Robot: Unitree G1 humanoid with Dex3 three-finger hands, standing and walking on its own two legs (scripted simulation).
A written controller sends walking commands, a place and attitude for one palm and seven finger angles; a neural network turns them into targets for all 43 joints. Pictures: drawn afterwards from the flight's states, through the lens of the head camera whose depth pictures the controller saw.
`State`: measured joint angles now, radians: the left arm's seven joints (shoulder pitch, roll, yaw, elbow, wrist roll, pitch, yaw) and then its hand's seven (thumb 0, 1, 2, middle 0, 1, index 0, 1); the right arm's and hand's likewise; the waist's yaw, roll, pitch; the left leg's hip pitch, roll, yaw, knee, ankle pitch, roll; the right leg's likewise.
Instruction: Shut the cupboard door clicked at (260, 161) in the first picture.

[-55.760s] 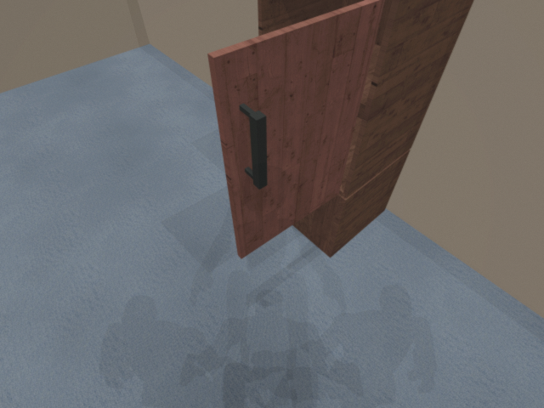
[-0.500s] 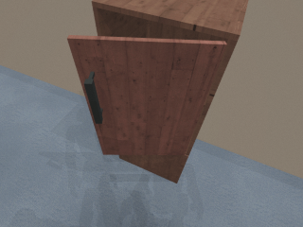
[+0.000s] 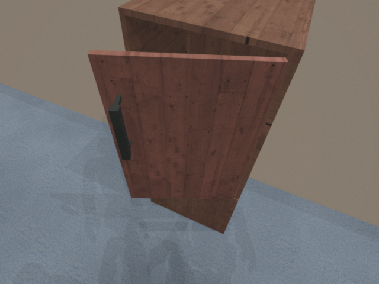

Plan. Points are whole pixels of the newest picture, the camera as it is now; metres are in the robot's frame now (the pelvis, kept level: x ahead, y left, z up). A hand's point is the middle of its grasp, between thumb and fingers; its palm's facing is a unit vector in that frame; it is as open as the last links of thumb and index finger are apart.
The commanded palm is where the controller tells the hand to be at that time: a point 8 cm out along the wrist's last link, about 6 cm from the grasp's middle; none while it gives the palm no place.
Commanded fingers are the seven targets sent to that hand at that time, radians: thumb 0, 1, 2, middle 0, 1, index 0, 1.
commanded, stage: look again from close up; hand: left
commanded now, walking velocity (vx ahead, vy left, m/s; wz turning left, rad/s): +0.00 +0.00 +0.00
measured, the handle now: (122, 129) +0.44 +0.20 +0.06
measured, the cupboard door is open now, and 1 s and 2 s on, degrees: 25 25 25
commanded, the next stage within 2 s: raise the hand and make a fist in 0.38 s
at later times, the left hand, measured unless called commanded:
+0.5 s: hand out of the picture +0.01 +0.17 -0.18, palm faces -0.02 -0.98 -0.20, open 7.4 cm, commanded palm +0.10 +0.23 -0.07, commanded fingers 0.00 0.90 0.90 -0.22 -0.32 -0.22 -0.32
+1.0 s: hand out of the picture +0.13 +0.17 -0.04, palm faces +0.17 -0.98 -0.06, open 5.7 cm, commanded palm +0.12 +0.22 -0.03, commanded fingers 0.00 0.90 0.90 -0.68 -0.82 -0.68 -0.82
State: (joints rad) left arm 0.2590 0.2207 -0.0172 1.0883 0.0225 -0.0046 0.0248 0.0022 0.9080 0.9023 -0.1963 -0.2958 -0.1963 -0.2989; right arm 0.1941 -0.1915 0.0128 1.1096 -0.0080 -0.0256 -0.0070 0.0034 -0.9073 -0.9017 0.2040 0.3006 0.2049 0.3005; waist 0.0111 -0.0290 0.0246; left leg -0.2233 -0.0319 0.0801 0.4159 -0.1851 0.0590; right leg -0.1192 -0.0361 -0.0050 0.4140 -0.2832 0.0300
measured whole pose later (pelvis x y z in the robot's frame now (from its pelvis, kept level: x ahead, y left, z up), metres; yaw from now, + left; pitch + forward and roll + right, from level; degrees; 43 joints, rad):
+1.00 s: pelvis -0.04 -0.05 -0.10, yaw +3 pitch +12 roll -2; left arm 0.50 0.23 0.20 -0.01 -0.30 -0.48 -0.26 0.02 0.90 0.90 -0.50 -0.63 -0.50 -0.63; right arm 0.19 -0.25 -0.02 0.54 0.03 -0.29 -0.07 0.01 -0.91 -0.90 0.20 0.30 0.20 0.30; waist 0.06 0.01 -0.14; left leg -0.93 0.04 -0.04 1.17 -0.45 -0.02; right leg -0.79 0.03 -0.12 1.17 -0.59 -0.06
